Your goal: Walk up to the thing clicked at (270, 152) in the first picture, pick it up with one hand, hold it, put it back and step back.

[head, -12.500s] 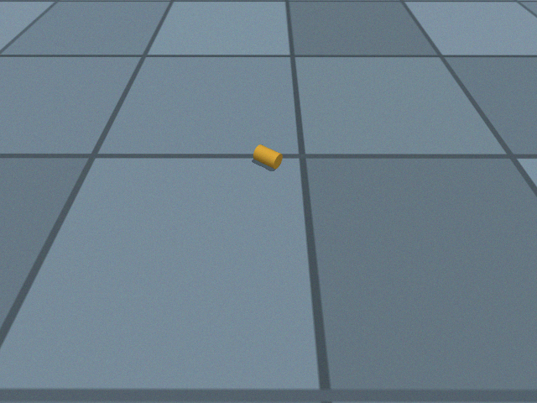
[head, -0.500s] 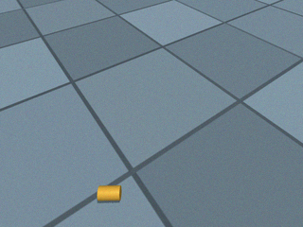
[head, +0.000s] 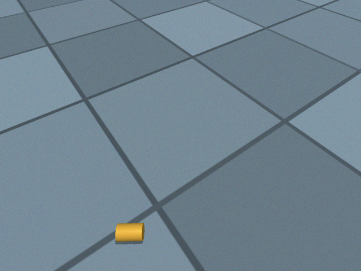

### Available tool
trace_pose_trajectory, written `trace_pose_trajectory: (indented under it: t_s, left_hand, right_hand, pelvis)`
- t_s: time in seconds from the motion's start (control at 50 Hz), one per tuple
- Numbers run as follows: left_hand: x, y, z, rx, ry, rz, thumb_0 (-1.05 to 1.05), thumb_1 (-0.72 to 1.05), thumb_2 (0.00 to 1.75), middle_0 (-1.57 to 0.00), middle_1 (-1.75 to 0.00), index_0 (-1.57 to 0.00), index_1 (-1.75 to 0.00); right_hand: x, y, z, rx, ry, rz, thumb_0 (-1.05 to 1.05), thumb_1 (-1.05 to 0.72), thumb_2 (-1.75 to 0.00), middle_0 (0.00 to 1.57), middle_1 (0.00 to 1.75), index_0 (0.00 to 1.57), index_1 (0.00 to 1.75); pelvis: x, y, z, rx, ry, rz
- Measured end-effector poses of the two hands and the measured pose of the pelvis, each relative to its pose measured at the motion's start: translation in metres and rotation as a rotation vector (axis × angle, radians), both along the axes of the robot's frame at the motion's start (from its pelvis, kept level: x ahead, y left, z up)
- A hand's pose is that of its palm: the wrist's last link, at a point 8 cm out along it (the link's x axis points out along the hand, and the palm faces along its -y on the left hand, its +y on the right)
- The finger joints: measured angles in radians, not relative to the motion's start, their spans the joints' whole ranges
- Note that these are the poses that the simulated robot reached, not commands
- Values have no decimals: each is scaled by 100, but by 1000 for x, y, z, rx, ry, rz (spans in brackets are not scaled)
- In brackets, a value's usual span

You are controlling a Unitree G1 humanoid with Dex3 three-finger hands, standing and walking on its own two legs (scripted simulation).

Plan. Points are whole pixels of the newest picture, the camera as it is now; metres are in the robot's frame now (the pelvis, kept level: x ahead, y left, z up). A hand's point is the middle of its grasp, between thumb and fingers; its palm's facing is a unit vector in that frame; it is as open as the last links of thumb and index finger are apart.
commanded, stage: stand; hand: left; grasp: from above
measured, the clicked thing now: (130, 232) +0.42 +0.28 -0.74
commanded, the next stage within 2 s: rise first in 0.58 s
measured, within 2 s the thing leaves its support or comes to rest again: neither
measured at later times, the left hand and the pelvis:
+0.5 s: hand out of the picture +0.07 +0.26 -0.16, palm faces -0.04 -0.94 -0.35, open 7.3 cm; pelvis +0.00 +0.00 +0.00, yaw +0 degrees
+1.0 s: hand (85, 270) +0.16 +0.26 -0.17, palm faces -0.06 -0.93 -0.37, open 10.4 cm; pelvis -0.01 +0.01 -0.03, yaw +0 degrees
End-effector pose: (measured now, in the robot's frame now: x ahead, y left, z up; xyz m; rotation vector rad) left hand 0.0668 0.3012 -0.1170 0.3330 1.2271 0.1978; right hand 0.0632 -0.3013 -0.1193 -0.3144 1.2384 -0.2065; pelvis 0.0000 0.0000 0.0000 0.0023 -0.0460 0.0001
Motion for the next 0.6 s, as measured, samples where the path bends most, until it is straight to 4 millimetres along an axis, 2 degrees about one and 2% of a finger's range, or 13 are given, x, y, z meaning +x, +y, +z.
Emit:
trace_pose_trajectory:
  t_s: [0.4,0.6]
  left_hand:
    - [-5,1,-1,0,21,1,1,91,89,-20,-30,-21,-30]
    - [-1,0,-1,-1,18,1,1,91,89,-20,-30,-21,-30]
  right_hand:
    - [-3,0,-1,1,15,-4,1,-91,-90,20,30,20,30]
    - [-1,1,-1,1,12,-5,1,-91,-90,20,30,20,30]
  pelvis:
    - [0,0,0,0,5,-3]
    - [2,1,0,2,6,-4]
